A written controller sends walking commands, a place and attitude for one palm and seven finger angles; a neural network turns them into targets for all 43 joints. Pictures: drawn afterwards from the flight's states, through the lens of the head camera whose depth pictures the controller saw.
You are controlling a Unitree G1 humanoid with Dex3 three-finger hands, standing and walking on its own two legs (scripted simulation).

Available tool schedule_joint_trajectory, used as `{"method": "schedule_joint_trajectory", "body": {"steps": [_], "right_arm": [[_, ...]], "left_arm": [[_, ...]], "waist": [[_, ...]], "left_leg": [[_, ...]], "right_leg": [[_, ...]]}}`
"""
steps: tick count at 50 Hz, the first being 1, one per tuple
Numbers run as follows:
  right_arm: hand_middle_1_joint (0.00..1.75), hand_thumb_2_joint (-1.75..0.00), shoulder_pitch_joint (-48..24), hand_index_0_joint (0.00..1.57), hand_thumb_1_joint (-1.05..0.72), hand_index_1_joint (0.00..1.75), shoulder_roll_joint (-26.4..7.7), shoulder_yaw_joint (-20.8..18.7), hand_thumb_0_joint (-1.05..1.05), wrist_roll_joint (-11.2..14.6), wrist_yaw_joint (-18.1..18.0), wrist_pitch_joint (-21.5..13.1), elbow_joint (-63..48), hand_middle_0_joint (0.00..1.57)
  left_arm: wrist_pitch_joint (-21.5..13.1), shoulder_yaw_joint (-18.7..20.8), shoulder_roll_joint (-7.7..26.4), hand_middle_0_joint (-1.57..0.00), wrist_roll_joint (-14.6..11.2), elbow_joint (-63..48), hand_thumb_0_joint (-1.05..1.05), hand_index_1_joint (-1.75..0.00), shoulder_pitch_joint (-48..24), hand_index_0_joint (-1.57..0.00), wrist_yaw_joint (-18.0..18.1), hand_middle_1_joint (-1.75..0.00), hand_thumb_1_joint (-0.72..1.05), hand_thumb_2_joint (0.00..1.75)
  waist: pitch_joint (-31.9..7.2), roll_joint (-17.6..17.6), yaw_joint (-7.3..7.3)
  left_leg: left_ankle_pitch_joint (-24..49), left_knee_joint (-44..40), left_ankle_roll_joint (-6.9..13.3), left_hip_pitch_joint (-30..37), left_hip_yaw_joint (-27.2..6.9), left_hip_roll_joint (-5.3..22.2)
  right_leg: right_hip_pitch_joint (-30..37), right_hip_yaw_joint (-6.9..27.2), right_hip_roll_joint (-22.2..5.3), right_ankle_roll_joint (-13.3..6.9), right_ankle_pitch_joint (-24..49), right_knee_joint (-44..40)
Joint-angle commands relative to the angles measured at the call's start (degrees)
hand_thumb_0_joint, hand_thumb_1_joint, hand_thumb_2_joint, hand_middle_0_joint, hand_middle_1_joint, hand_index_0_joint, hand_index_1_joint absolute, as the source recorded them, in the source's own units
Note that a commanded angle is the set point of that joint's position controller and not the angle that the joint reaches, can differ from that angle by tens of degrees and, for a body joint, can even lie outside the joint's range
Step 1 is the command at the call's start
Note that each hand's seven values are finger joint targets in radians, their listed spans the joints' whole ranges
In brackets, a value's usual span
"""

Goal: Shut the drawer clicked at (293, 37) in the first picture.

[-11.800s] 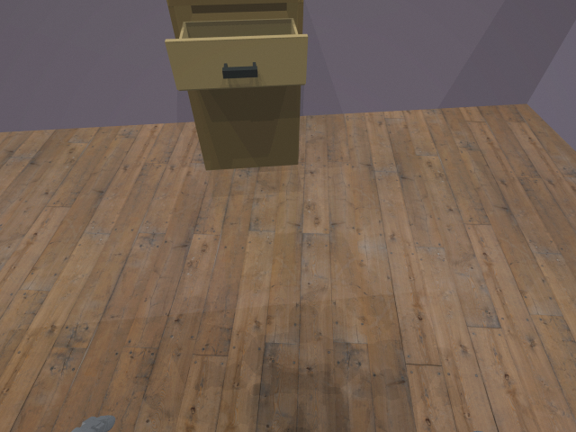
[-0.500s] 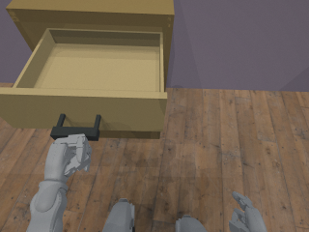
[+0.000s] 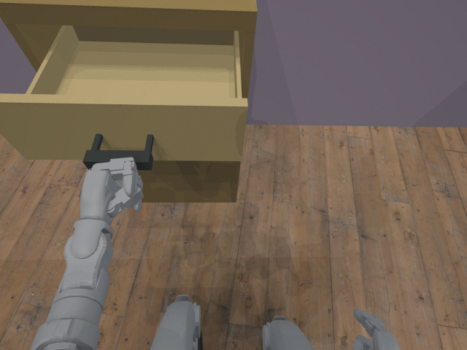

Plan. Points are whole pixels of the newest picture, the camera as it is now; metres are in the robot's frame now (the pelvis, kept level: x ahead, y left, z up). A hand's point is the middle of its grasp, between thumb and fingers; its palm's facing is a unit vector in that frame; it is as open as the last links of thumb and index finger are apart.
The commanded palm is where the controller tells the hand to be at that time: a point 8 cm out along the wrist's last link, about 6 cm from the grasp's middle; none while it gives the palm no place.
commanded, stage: push the drawer shut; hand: left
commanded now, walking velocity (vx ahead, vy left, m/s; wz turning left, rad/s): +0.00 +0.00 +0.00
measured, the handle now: (121, 149) +0.45 +0.22 +0.04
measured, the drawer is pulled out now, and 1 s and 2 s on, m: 0.21 0.09 0.00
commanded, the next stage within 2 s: none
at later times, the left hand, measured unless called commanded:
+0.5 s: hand (145, 156) +0.44 +0.17 +0.04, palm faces +0.03 -1.00 -0.04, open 3.0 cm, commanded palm +0.42 +0.22 +0.04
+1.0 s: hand (148, 134) +0.49 +0.17 +0.04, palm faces +0.04 -1.00 -0.04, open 3.2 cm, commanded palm +0.48 +0.21 +0.04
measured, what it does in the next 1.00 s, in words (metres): stands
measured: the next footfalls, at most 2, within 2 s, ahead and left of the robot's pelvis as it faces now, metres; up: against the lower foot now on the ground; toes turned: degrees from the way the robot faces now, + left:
none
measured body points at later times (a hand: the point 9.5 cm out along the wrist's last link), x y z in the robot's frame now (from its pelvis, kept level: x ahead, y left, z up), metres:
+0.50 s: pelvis +0.01 +0.00 +0.00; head +0.12 +0.02 +0.44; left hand +0.43 +0.23 +0.04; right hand +0.08 -0.26 -0.12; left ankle +0.08 +0.12 -0.63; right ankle -0.01 -0.13 -0.63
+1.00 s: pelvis +0.00 +0.00 -0.01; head +0.13 +0.02 +0.42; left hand +0.48 +0.23 +0.04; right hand +0.04 -0.27 -0.13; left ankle +0.08 +0.12 -0.63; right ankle -0.01 -0.13 -0.63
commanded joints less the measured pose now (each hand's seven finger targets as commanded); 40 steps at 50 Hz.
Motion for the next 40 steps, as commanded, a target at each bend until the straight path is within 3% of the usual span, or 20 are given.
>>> {"method": "schedule_joint_trajectory", "body": {"steps": [1, 4, 7, 9, 11, 14, 17, 19, 21, 27, 30, 32, 35, 40], "right_arm": [[0.3, -0.9, 2.23, 0.2, -0.9, 0.3, -8.85, -3.84, 0.0, -0.16, -0.1, -1.61, -6.0, 0.2], [0.3, -0.9, 2.92, 0.2, -0.9, 0.3, -8.91, -3.85, 0.0, -0.14, -0.01, -0.75, -5.54, 0.2], [0.3, -0.9, 3.72, 0.2, -0.9, 0.3, -8.88, -3.93, 0.0, -0.28, 0.24, -0.19, -5.37, 0.2], [0.3, -0.9, 4.31, 0.2, -0.9, 0.3, -9.03, -3.94, 0.0, -0.36, 0.34, 0.25, -5.1, 0.2], [0.3, -0.9, 4.89, 0.2, -0.9, 0.3, -9.16, -3.99, 0.0, -0.37, 0.35, 0.64, -4.76, 0.2], [0.3, -0.9, 5.49, 0.2, -0.9, 0.3, -8.93, -4.18, 0.0, -0.44, 0.72, 1.19, -4.71, 0.2], [0.3, -0.9, 6.29, 0.2, -0.9, 0.3, -9.24, -4.21, 0.0, -0.56, 0.81, 1.77, -4.1, 0.2], [0.3, -0.9, 6.63, 0.2, -0.9, 0.3, -9.09, -4.17, 0.0, -0.59, 0.83, 2.01, -3.74, 0.2], [0.3, -0.9, 7.2, 0.2, -0.9, 0.3, -9.29, -4.22, 0.0, -0.7, 0.72, 2.19, -3.32, 0.2], [0.3, -0.9, 8.29, 0.2, -0.9, 0.3, -9.26, -4.23, 0.0, -0.86, 0.85, 2.96, -3.02, 0.2], [0.3, -0.9, 8.86, 0.2, -0.9, 0.3, -9.21, -4.32, 0.0, -0.96, 0.95, 3.18, -2.49, 0.2], [0.3, -0.9, 9.19, 0.2, -0.9, 0.3, -9.61, -4.25, 0.0, -1.04, 0.88, 3.52, -2.12, 0.2], [0.3, -0.9, 9.65, 0.2, -0.9, 0.3, -9.57, -4.04, 0.0, -1.18, 0.79, 3.7, -1.96, 0.2], [0.3, -0.9, 10.5, 0.2, -0.9, 0.3, -9.59, -3.99, 0.0, -1.36, 0.96, 4.03, -1.48, 0.2]], "left_arm": [[-3.48, 2.84, 8.78, -1.4, -0.13, -9.37, 0.0, -1.6, -20.25, -1.4, 1.02, -1.6, 0.9, 0.9], [-3.31, 3.26, 9.53, -1.4, 0.17, -6.31, 0.0, -1.6, -23.97, -1.4, 1.12, -1.6, 0.9, 0.9], [-3.62, 3.97, 9.92, -1.4, 0.37, -4.68, 0.0, -1.6, -25.37, -1.4, 1.06, -1.6, 0.9, 0.9], [-3.65, 4.44, 10.42, -1.4, 0.29, -3.12, 0.0, -1.6, -26.57, -1.4, 0.98, -1.6, 0.9, 0.9], [-3.98, 6.1, 12.3, -1.4, 0.49, -1.72, 0.0, -1.6, -27.31, -1.4, 0.8, -1.6, 0.9, 0.9], [-4.27, 5.41, 11.08, -1.4, 0.64, -0.88, 0.0, -1.6, -27.97, -1.4, 0.68, -1.6, 0.9, 0.9], [-4.48, 7.07, 13.15, -1.4, 0.89, 1.55, 0.0, -1.6, -30.0, -1.4, 0.87, -1.6, 0.9, 0.9], [-4.8, 6.2, 12.46, -1.4, 1.17, 2.68, 0.0, -1.6, -33.35, -1.4, 0.68, -1.6, 0.9, 0.9], [-5.1, 8.31, 14.86, -1.4, 1.33, 4.19, 0.0, -1.6, -34.78, -1.4, 0.54, -1.6, 0.9, 0.9], [-5.7, 9.15, 15.88, -1.4, 1.47, 6.44, 0.0, -1.6, -37.55, -1.4, -0.51, -1.6, 0.9, 0.9], [-5.91, 8.0, 14.6, -1.4, 1.61, 7.87, 0.0, -1.6, -40.9, -1.4, -0.51, -1.6, 0.9, 0.9], [-6.03, 10.62, 17.72, -1.4, 1.64, 9.69, 0.0, -1.6, -42.17, -1.4, -0.45, -1.6, 0.9, 0.9], [-6.62, 11.68, 19.65, -1.4, 2.08, 11.04, 0.0, -1.6, -44.38, -1.4, -0.97, -1.6, 0.9, 0.9], [-7.03, 11.23, 19.33, -1.4, 2.23, 13.95, 0.0, -1.6, -48.53, -1.4, -1.44, -1.6, 0.9, 0.9]], "waist": [[-20.57, 2.13, -1.69], [-19.72, 1.3, -2.43], [-21.06, 2.71, -2.06], [-21.3, 0.79, -2.39], [-21.49, 1.9, -2.0], [-22.46, 2.95, -2.01], [-22.05, 1.53, -2.57], [-21.61, 1.36, -3.43], [-22.33, 2.24, -3.12], [-24.78, 3.2, -3.08], [-24.2, 3.41, -4.27], [-24.06, 1.49, -4.26], [-24.76, 3.2, -4.0], [-24.57, 4.06, -5.03]], "left_leg": [[6.22, -8.78, 0.8, 26.86, -2.69, -1.75], [5.86, -8.47, 0.94, 25.64, -2.22, -1.89], [8.2, -8.26, 0.76, 27.16, -2.39, -1.79], [8.5, -8.09, 0.9, 26.47, -2.33, -1.79], [10.42, -7.81, 0.8, 26.77, -2.35, -1.66], [11.88, -7.85, 0.62, 28.26, -2.28, -1.6], [11.94, -7.31, 0.81, 27.14, -2.27, -1.53], [11.2, -6.96, 1.02, 26.23, -2.0, -1.7], [11.77, -6.55, 1.0, 26.41, -1.95, -1.67], [13.72, -5.96, 0.97, 27.42, -2.0, -1.65], [13.93, -5.4, 1.21, 27.81, -2.22, -1.61], [13.08, -5.14, 1.37, 25.98, -1.98, -1.61], [13.52, -4.51, 1.47, 25.39, -1.85, -1.76], [12.5, -4.26, 1.45, 26.17, -2.42, -1.51]], "right_leg": [[-1.95, 0.14, 1.97, -1.62, 11.4, -11.62], [-1.74, 0.47, 2.03, -1.44, 11.5, -12.22], [-1.98, 0.32, 2.11, -1.62, 13.05, -11.73], [-1.12, 0.46, 2.18, -1.48, 13.55, -12.03], [-1.36, 0.36, 2.24, -1.67, 15.01, -11.41], [-1.49, 0.25, 2.31, -1.7, 15.85, -11.46], [-1.71, 0.44, 2.5, -1.54, 16.3, -11.33], [-1.78, 0.66, 2.44, -1.36, 16.12, -11.5], [-1.98, 0.81, 2.49, -1.46, 16.53, -11.18], [-1.77, 0.85, 2.65, -1.5, 17.98, -10.64], [-3.23, 0.78, 2.81, -1.5, 17.89, -10.56], [-2.25, 1.08, 2.77, -1.24, 17.87, -10.79], [-2.04, 1.31, 2.92, -1.45, 18.36, -10.06], [-4.79, 1.1, 3.15, -1.5, 16.3, -10.06]]}}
